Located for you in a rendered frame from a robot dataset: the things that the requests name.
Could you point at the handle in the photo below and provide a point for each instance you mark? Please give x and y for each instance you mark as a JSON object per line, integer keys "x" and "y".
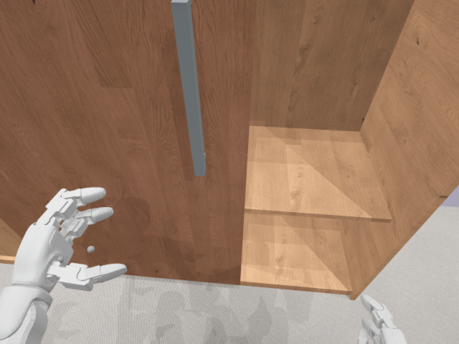
{"x": 183, "y": 27}

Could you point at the robot right hand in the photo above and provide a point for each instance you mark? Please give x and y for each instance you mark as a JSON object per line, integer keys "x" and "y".
{"x": 382, "y": 331}

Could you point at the wardrobe door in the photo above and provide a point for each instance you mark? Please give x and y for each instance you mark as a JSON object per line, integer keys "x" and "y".
{"x": 9, "y": 240}
{"x": 91, "y": 96}

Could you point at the robot left hand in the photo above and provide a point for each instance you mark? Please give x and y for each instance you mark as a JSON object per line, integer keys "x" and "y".
{"x": 35, "y": 263}

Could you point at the robot left forearm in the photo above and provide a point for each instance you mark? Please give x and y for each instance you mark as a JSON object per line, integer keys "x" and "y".
{"x": 23, "y": 314}

